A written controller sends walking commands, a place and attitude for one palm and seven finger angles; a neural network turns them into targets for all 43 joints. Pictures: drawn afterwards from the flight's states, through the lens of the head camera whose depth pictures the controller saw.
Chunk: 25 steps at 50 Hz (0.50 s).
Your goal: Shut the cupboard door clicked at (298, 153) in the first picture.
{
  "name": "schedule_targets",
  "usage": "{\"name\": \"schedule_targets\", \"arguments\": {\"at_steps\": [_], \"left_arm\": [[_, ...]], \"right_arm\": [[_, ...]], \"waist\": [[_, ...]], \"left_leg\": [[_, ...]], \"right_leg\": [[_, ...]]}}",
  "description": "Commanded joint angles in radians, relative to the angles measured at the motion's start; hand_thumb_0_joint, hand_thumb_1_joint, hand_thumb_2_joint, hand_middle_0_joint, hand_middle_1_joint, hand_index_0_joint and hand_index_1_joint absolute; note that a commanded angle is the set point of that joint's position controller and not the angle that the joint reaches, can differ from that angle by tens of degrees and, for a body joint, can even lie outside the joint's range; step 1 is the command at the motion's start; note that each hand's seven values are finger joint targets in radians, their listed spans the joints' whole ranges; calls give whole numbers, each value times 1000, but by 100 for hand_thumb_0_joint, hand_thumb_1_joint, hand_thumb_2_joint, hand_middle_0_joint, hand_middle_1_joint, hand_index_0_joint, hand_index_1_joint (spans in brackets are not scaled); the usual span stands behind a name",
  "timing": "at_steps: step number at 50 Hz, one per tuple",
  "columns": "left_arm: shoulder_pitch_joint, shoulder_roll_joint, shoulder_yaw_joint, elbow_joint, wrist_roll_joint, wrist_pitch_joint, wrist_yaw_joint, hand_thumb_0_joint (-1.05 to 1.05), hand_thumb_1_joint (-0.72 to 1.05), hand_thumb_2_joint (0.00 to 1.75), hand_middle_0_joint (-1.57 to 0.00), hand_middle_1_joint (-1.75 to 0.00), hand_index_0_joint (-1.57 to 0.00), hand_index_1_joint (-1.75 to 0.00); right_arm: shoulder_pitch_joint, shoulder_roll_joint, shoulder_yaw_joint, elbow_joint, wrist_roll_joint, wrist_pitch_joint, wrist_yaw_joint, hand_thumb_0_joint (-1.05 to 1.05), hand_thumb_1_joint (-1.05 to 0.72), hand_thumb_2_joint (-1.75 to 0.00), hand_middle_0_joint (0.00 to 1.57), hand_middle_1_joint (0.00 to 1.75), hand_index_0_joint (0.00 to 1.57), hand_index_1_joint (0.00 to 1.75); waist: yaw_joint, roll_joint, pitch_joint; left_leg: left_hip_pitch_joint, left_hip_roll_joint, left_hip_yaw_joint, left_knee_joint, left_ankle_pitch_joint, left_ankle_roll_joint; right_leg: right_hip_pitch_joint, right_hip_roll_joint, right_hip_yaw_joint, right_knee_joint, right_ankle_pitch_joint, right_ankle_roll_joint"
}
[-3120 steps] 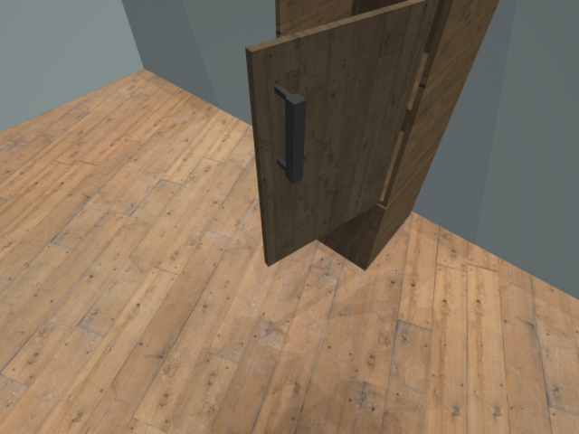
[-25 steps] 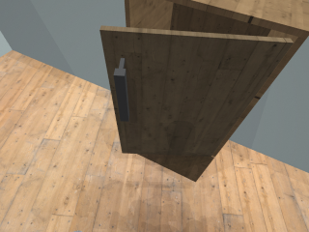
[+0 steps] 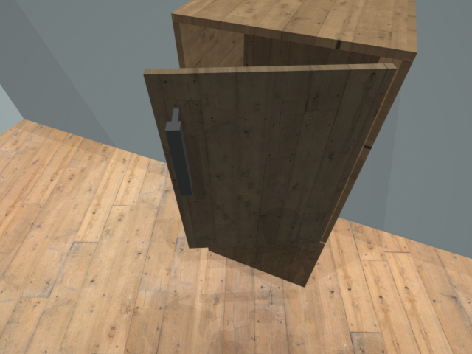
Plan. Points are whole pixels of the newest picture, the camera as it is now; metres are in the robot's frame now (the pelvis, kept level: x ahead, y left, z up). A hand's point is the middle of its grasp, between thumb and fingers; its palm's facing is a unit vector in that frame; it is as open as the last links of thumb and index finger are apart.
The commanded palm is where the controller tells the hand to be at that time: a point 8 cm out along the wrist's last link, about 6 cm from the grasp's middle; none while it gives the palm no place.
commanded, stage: come to a stop and stand still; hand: left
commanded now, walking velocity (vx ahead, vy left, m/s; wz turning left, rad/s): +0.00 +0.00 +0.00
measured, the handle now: (181, 154) +0.45 +0.13 +0.09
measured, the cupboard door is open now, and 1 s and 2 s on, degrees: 25 25 25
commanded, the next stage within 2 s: look again from close up in 0.24 s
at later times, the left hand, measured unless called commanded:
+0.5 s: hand out of the picture -0.02 +0.16 -0.18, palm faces +0.02 -0.98 -0.18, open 7.4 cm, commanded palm none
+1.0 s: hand out of the picture -0.01 +0.18 -0.19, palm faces +0.01 -0.98 -0.18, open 7.4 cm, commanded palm none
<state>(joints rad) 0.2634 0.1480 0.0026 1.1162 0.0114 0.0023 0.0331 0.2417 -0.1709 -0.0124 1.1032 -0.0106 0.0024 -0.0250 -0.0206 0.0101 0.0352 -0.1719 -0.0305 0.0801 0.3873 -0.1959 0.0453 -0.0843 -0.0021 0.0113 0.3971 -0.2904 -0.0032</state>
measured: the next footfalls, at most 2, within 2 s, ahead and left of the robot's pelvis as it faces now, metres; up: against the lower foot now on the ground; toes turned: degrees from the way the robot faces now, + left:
right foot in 1.98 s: +0.10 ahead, -0.21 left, +0.00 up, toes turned +2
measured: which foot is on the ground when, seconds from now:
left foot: down 0.00-1.00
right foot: down 0.00-1.00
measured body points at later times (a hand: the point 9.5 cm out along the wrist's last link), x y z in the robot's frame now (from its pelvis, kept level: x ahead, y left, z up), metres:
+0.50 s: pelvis -0.01 +0.00 -0.01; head +0.00 -0.01 +0.44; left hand -0.02 +0.21 -0.16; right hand -0.03 -0.21 -0.17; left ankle +0.01 +0.09 -0.74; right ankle -0.05 -0.12 -0.74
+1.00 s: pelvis -0.01 +0.01 -0.01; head +0.00 +0.02 +0.44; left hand -0.01 +0.23 -0.17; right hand +0.02 -0.23 -0.16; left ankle +0.01 +0.09 -0.74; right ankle -0.05 -0.12 -0.74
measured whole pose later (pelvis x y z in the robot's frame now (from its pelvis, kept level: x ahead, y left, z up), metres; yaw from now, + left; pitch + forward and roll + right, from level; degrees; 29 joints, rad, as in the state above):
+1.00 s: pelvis -0.01 +0.01 -0.01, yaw +0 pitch -1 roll +0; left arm 0.30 0.17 -0.02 1.09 0.02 -0.01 0.03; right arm 0.24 -0.17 0.01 1.09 -0.02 -0.03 -0.02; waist 0.00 -0.03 0.03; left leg -0.24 -0.03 0.08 0.48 -0.23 0.06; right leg -0.14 0.00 0.01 0.48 -0.32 0.00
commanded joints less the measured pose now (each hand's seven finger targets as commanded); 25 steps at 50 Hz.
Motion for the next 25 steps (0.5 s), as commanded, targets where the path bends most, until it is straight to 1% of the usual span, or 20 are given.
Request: {"name": "schedule_targets", "arguments": {"at_steps": [1,3,5,6,9,10,11,14,15,16,17,18,19,20,21,22,24,25], "left_arm": [[42,98,13,-19,-1,-10,9,0,90,90,-20,-30,-20,-30],[55,91,13,-8,-4,-9,8,0,90,90,-20,-30,-20,-30],[65,90,14,1,-1,-8,8,0,90,90,-20,-30,-20,-30],[63,86,12,4,-2,-7,8,0,90,90,-20,-30,-20,-30],[74,79,12,11,-4,-8,6,0,90,90,-20,-30,-20,-30],[80,79,13,10,-3,-9,7,0,90,90,-20,-30,-20,-30],[79,73,12,13,-5,-10,7,0,90,90,-20,-30,-20,-30],[90,64,12,18,-6,-13,8,0,90,90,-20,-30,-20,-30],[93,62,13,18,-4,-14,9,0,90,90,-20,-30,-20,-30],[94,57,11,20,-6,-14,10,0,90,90,-20,-30,-20,-30],[135,85,-8,10,21,-63,45,0,90,90,-20,-30,-20,-30],[119,126,6,-28,3,-61,39,0,90,90,-20,-30,-20,-30],[82,104,1,-39,2,-53,30,0,90,90,-20,-30,-20,-30],[102,90,-3,-32,3,-61,27,0,90,90,-20,-30,-20,-30],[116,88,-5,-34,-1,-60,24,0,90,90,-20,-30,-20,-30],[113,81,-7,-37,-3,-56,21,0,90,90,-20,-30,-20,-30],[109,64,-12,-39,-1,-48,19,0,90,90,-20,-30,-20,-30],[106,63,-12,-42,2,-49,19,0,90,90,-20,-30,-20,-30]], "right_arm": [[58,-84,-5,3,3,-9,-5,0,-90,-90,20,30,20,30],[70,-78,-1,15,1,-6,-7,0,-90,-90,20,30,20,30],[83,-70,-1,24,2,-4,-8,0,-90,-90,20,30,20,30],[90,-68,1,26,1,-3,-9,0,-90,-90,20,30,20,30],[111,-65,1,32,-1,-4,-12,0,-90,-90,20,30,20,30],[113,-60,0,32,1,-5,-12,0,-90,-90,20,30,20,30],[120,-59,1,34,0,-7,-13,0,-90,-90,20,30,20,30],[132,-57,1,37,0,-12,-15,0,-90,-90,20,30,20,30],[135,-56,1,37,1,-12,-16,0,-90,-90,20,30,20,30],[134,-54,1,38,1,-13,-16,0,-90,-90,20,30,20,30],[32,-78,15,-32,6,-47,3,0,-90,-90,20,30,20,30],[97,-39,11,-54,2,-37,6,0,-90,-90,20,30,20,30],[121,-49,5,-42,-3,-35,3,0,-90,-90,20,30,20,30],[126,-38,13,-40,-9,-44,5,0,-90,-90,20,30,20,30],[134,-42,14,-47,-5,-43,3,0,-90,-90,20,30,20,30],[132,-47,11,-54,-4,-40,1,0,-90,-90,20,30,20,30],[130,-58,8,-66,-4,-38,1,0,-90,-90,20,30,20,30],[124,-57,7,-67,-6,-40,1,0,-90,-90,20,30,20,30]], "waist": [[6,-38,65],[7,-7,83],[10,-4,101],[5,5,104],[6,5,93],[11,-5,88],[6,-13,74],[8,-21,52],[9,-38,52],[8,-27,55],[44,17,49],[-8,14,-5],[-12,84,27],[5,109,-1],[1,81,-34],[2,31,-27],[3,-34,8],[7,-38,26]], "left_leg": [[45,119,-136,-84,81,-18],[34,116,-135,-97,33,-22],[23,116,-132,-102,3,-22],[16,113,-135,-106,-9,-24],[12,113,-137,-110,-24,-26],[19,117,-134,-103,-6,-22],[22,117,-137,-102,6,-23],[32,120,-138,-93,39,-23],[35,125,-137,-88,53,-20],[35,124,-138,-88,57,-20],[-48,132,-97,139,251,-43],[-20,107,-118,94,2,-31],[-46,111,-128,54,-19,-22],[-47,114,-138,73,98,-19],[-31,117,-140,67,93,-12],[-39,118,-143,60,60,-6],[-58,120,-153,46,21,-1],[-68,118,-153,41,38,3]], "right_leg": [[-106,-101,112,-124,122,-33],[-112,-98,113,-134,85,-36],[-115,-96,109,-145,62,-36],[-117,-94,113,-144,54,-37],[-114,-90,110,-141,44,-38],[-107,-91,106,-144,56,-37],[-102,-90,110,-138,68,-38],[-93,-92,104,-130,90,-38],[-89,-89,102,-131,99,-38],[-94,-92,103,-128,103,-38],[-104,-143,100,-65,513,-27],[-115,-159,116,-54,288,-52],[-143,-125,96,-38,93,-65],[-130,-109,84,-21,164,-67],[-113,-97,84,-10,142,-68],[-122,-90,83,-6,95,-66],[-158,-79,82,-3,30,-62],[-164,-77,81,2,46,-59]]}}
